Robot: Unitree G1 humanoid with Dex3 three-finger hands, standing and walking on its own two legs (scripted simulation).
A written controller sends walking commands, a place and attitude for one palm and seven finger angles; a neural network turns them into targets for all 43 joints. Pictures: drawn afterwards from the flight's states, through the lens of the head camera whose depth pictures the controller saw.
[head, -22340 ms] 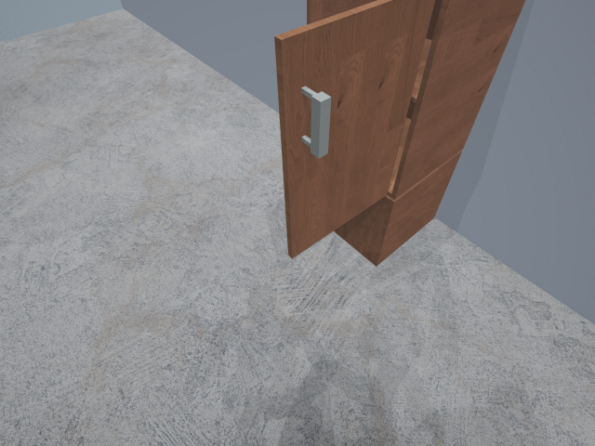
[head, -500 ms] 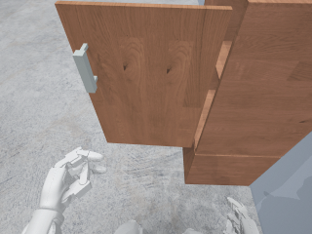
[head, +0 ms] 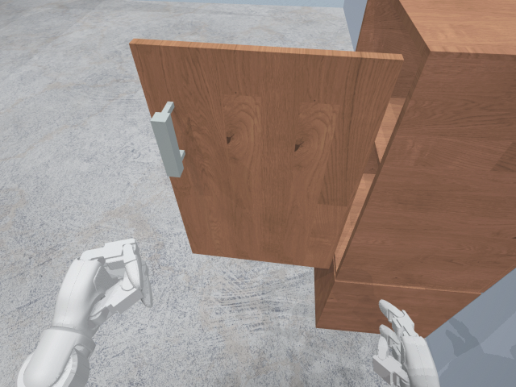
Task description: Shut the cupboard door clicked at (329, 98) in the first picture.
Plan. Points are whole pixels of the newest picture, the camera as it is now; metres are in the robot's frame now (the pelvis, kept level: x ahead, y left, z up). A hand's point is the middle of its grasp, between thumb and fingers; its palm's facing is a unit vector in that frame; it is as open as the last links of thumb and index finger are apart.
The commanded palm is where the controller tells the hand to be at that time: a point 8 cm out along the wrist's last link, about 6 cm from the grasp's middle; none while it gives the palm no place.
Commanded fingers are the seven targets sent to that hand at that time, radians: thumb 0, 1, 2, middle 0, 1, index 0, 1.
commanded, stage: raise the hand and make a fist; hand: left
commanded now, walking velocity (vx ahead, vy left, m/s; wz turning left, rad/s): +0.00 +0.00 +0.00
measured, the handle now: (172, 139) +0.48 +0.20 +0.13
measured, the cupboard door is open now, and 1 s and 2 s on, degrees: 88 88 88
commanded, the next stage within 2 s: bring the fist close to the handle in 0.62 s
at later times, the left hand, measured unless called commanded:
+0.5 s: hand (136, 272) +0.23 +0.18 +0.12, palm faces +0.00 -1.00 -0.04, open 3.1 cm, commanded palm +0.20 +0.23 +0.13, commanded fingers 0.00 0.90 0.90 -1.30 -1.50 -1.30 -1.50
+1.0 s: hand (152, 247) +0.26 +0.17 +0.13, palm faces -0.01 -1.00 -0.05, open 3.1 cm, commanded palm +0.25 +0.21 +0.13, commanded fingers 0.00 0.90 0.90 -1.30 -1.50 -1.30 -1.50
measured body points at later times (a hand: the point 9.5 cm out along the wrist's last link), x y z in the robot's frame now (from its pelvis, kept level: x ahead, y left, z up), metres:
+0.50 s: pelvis +0.00 -0.01 +0.02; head +0.00 -0.02 +0.47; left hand +0.22 +0.23 +0.13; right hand +0.17 -0.25 -0.05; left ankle +0.02 +0.10 -0.70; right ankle -0.01 -0.11 -0.70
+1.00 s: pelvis +0.00 -0.02 +0.02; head +0.00 -0.03 +0.47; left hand +0.26 +0.22 +0.13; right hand +0.17 -0.24 -0.06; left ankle +0.02 +0.10 -0.70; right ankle -0.01 -0.11 -0.70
